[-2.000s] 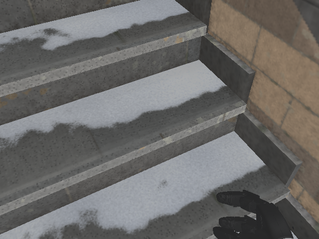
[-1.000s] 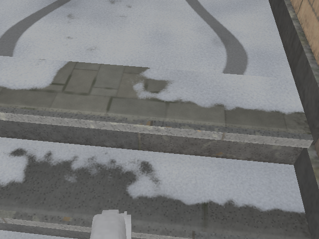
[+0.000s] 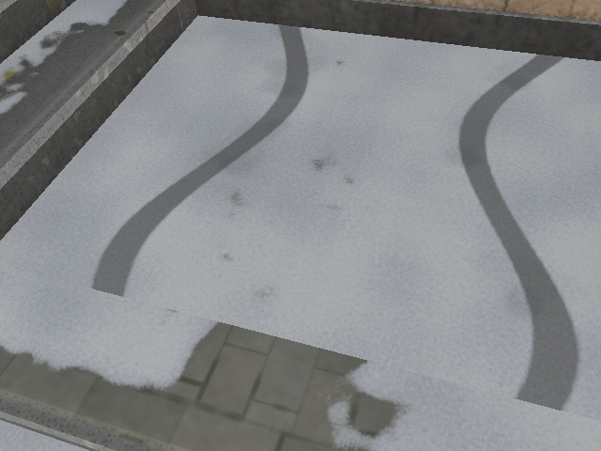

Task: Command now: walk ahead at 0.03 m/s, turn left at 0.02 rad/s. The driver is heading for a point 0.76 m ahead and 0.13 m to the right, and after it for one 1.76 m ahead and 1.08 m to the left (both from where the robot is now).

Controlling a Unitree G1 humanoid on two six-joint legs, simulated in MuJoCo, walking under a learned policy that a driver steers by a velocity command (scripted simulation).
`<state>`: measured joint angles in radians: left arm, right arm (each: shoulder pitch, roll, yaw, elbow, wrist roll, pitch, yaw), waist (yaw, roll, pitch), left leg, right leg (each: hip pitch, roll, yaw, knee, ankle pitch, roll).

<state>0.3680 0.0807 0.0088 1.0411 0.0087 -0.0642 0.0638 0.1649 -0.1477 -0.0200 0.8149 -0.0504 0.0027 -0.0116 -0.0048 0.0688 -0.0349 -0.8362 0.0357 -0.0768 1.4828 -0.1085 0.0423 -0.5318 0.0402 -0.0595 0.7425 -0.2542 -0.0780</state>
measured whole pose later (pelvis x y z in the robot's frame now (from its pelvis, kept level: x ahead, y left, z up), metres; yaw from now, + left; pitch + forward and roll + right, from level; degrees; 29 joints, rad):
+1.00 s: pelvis +0.19 +0.04 +0.02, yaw -1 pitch +3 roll +0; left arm 0.31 0.20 0.03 0.89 0.05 -0.05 -0.10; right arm 0.37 -0.26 -0.07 1.03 -0.10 -0.08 0.04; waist -0.05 0.03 -0.05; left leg -0.17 -0.03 0.06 0.53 -0.42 0.07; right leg -0.79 0.12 0.07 2.07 -0.47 -0.18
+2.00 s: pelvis +0.78 +0.03 +0.21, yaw +5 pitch +3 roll +1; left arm 0.13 0.23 0.04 0.83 0.01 -0.12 0.00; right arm 0.39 -0.20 -0.07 0.96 0.02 -0.08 0.00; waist -0.04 -0.02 -0.03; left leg -0.17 -0.09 -0.01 0.29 -0.17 0.08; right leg -0.68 -0.09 0.06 1.04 -0.22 0.00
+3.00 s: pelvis +1.27 +0.18 +0.21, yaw +40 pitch +1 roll +0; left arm 0.12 0.29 0.03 0.80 0.06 -0.03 -0.03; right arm 0.35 -0.28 -0.06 0.74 -0.02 -0.04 0.01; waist -0.03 -0.03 0.05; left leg -0.21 -0.11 -0.06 0.39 -0.19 0.09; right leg -0.56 -0.10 0.02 0.96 -0.28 0.04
